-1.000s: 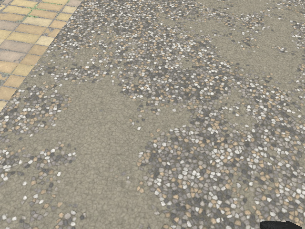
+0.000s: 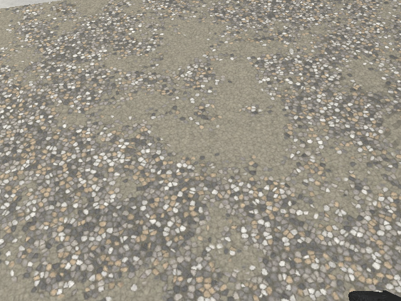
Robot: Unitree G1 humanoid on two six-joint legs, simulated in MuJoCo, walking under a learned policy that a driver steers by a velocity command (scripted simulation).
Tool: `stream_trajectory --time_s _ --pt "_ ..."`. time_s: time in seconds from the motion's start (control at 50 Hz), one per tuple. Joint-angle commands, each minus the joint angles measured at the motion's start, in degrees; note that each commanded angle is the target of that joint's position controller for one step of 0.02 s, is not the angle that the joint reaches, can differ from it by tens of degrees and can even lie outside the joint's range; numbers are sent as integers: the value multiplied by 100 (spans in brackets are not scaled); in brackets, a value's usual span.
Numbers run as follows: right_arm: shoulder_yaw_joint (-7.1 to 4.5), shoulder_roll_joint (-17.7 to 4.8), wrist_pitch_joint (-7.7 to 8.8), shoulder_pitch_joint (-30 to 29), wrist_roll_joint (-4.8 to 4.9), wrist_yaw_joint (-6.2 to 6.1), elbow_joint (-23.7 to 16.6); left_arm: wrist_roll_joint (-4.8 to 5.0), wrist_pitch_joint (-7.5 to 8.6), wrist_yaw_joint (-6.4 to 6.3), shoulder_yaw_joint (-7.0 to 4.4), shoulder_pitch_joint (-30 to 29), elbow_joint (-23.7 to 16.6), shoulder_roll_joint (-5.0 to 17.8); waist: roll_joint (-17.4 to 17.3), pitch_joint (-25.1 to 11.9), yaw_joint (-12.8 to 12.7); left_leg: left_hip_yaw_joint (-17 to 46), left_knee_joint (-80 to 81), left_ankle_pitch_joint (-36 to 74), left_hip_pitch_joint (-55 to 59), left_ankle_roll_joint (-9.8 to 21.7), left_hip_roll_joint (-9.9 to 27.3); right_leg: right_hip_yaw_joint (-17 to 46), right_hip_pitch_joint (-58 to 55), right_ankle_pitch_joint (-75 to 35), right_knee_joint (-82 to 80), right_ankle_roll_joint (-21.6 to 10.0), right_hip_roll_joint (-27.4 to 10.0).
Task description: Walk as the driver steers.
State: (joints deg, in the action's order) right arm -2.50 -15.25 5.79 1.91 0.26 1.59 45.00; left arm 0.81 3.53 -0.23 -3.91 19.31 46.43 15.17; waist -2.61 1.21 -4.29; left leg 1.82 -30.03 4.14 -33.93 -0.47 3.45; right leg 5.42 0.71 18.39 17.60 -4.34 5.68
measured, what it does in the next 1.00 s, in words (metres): walks ahead: left foot, then right foot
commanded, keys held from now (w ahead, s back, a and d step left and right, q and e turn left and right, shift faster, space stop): w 0.58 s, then w+q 0.42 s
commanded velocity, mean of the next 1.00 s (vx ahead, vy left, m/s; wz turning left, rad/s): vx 0.50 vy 0.00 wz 0.09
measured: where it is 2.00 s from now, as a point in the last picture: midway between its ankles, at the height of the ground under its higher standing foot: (183, 139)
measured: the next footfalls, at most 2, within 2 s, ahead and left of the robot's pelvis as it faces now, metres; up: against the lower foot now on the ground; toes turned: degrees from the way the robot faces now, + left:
left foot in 0.08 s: +0.23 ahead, +0.13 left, +0.00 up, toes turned +0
right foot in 0.60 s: +0.52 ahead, -0.12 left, +0.00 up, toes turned -3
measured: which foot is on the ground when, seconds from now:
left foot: up 0.00-0.06, down 0.08-0.60, up 0.62-1.00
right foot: down 0.00-0.10, up 0.12-0.58, down 0.60-1.00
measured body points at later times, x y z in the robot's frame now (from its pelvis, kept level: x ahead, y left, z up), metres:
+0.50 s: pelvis +0.28 +0.03 +0.00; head +0.31 +0.03 +0.45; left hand +0.50 +0.26 -0.09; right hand +0.28 -0.25 -0.13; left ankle +0.19 +0.13 -0.74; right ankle +0.46 -0.13 -0.70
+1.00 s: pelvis +0.56 -0.02 +0.00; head +0.58 -0.01 +0.45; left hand +0.55 +0.27 -0.13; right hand +0.75 -0.25 -0.11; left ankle +0.72 +0.17 -0.68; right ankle +0.48 -0.12 -0.74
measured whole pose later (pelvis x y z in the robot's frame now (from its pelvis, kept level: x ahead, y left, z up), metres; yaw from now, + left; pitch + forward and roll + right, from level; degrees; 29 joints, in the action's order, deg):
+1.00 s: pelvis +0.56 -0.02 +0.00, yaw +9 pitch +1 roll -2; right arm -3.7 -15.7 1.9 8.5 1.1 1.6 46.7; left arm -0.6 5.2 -0.5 -3.8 17.9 50.8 14.7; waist -2.3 0.9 -3.2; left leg 2.1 -42.4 2.6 -39.5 0.9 6.2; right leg -12.5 -2.3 15.1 11.8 -1.6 2.0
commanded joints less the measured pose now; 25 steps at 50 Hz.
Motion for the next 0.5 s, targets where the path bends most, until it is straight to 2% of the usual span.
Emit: stream_trajectory --time_s 0.02,0.04,0.06,0.08,0.1,0.12,0.14,0.16,0.18,0.2,0.22,0.26,0.28,0.34,0.4,0.46,0.5 --pt "-148 -644 164 -563 16 65 -539 -2 -24 -65 -247 320 -73 949 816 125 43 -50 210 -512 -10 254 -86 904 -313 -2710 20 -681 -1826" --pt "-190 -735 178 -267 16 64 -470 -6 -48 -75 -257 227 -87 991 888 -26 225 -172 270 -734 423 362 -216 845 -369 -3504 326 -606 -1776" --pt "-277 -881 188 363 1 43 -282 -13 -71 -76 -235 110 -115 964 849 -416 572 -340 414 -624 1321 519 -383 648 -291 -4390 1001 -494 -1538" --pt "-364 -1123 190 1288 -64 15 -80 -58 -74 -68 -153 19 -205 804 677 -1163 986 75 151 -345 2840 824 67 414 362 -4112 2200 -321 -1247" --pt "-486 -1590 166 2093 -132 -8 32 -79 2 -44 -24 648 -269 391 -447 -2106 955 2144 131 -796 5112 1616 1361 40 2337 -2013 4318 98 -447" --pt "-436 -1331 108 2378 0 35 234 22 82 -16 28 818 -194 326 -1446 -2433 983 4053 1071 -2027 5784 2024 1944 228 3645 1406 5476 249 -7" --pt "-318 -978 88 2026 101 30 163 125 140 8 -80 314 -296 834 -780 -1525 1057 3692 1297 -2985 5184 1725 1770 444 4270 1243 5902 184 -399" --pt "-259 -811 40 1568 50 2 50 149 170 18 -81 -221 -450 884 -320 -847 970 2919 1425 -2916 4321 1494 1558 187 4349 724 5772 144 -711" --pt "-206 -707 20 1226 -25 9 9 65 177 13 -82 -488 -513 826 -9 -320 795 2360 1628 -2353 3441 1421 1330 24 4200 332 5369 156 -936" --pt "-154 -573 40 1045 -82 12 -22 -11 148 1 -120 -460 -495 795 -64 -187 611 1996 1761 -1858 2952 1351 1142 32 3893 59 4998 165 -1130" --pt "-136 -551 49 982 -105 18 -13 -18 109 3 -114 -306 -454 689 -181 -166 485 1746 1888 -1506 2654 1335 1011 6 3603 -75 4816 194 -1209" --pt "-151 -631 81 1033 -52 12 60 -26 43 -12 -78 -181 -409 503 -258 -165 392 1312 2089 -926 2407 1410 911 -115 3475 -226 4444 291 -1281" --pt "-175 -729 90 1081 -41 -8 99 -46 31 -24 -64 -316 -464 471 -221 -115 396 1148 2171 -635 2382 1450 911 -157 3591 -418 4195 360 -1317" --pt "-218 -884 46 1268 -9 -82 203 -74 52 -16 -17 -866 -612 386 -82 -40 529 668 2278 -132 2492 1369 784 -251 3760 -1379 3143 489 -1336" --pt "-221 -945 -4 1544 52 -121 325 -47 107 43 46 -1453 -738 257 -76 47 747 265 2272 -85 2535 1190 593 -434 3446 -2235 2063 499 -1152" --pt "-228 -993 -73 1911 88 -127 495 8 142 124 67 -1962 -898 268 -83 175 942 306 2145 -217 2933 1177 768 -491 3434 -2381 1539 466 -1023" --pt "-241 -1018 -144 2026 98 -140 580 24 172 190 62 -2179 -1011 325 -117 243 949 392 1944 -57 3358 1135 967 -465 3557 -2081 1303 359 -971"
Velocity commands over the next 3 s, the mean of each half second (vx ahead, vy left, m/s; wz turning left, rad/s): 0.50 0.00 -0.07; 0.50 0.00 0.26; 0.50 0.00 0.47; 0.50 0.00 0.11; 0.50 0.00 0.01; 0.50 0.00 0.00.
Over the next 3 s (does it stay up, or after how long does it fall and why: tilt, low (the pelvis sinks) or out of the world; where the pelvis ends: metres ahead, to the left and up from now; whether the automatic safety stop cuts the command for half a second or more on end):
stays up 1.62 0.39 0.01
